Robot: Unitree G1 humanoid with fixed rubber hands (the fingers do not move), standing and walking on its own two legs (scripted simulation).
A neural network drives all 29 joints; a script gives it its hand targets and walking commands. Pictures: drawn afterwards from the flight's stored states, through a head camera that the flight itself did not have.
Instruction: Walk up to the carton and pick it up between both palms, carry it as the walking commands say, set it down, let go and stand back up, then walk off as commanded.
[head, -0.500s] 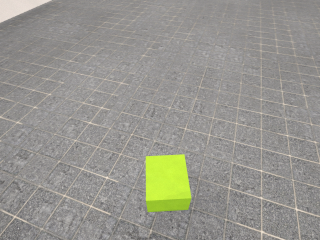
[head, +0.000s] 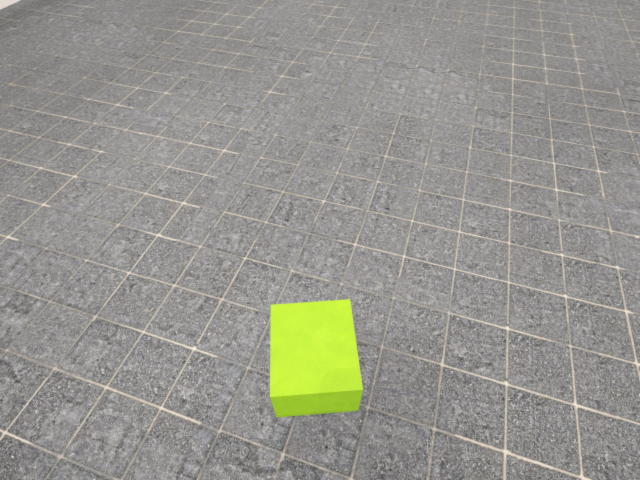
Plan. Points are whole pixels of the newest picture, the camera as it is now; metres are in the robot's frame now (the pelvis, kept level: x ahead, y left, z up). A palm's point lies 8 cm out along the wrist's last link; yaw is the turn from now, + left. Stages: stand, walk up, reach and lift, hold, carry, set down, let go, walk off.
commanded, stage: walk up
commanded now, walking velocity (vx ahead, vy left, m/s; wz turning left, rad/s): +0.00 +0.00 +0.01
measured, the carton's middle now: (314, 357) +0.55 +0.02 -0.67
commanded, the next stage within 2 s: none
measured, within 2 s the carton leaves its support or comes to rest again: neither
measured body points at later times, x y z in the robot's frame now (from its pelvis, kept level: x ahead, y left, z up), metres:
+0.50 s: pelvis +0.04 +0.03 +0.00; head +0.04 +0.05 +0.45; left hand -0.03 +0.27 -0.17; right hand +0.03 -0.21 -0.14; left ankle +0.02 +0.12 -0.74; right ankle +0.05 -0.13 -0.72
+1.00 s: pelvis +0.14 +0.02 +0.00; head +0.17 +0.02 +0.45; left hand +0.18 +0.24 -0.16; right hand +0.07 -0.19 -0.16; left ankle +0.06 +0.13 -0.73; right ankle +0.16 -0.08 -0.73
